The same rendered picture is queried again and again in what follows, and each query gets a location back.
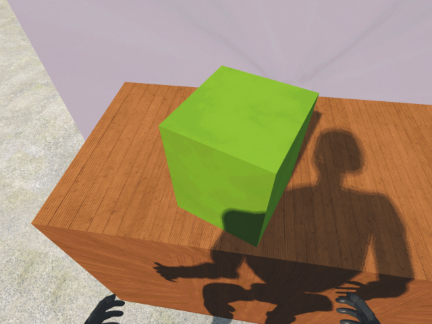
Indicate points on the carton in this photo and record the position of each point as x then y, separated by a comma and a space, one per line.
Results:
231, 148

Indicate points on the pedestal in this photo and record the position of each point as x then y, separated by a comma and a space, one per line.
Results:
355, 216

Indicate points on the right robot hand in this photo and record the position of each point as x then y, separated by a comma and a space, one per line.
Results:
363, 313

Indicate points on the left robot hand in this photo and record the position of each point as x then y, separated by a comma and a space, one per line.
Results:
99, 314

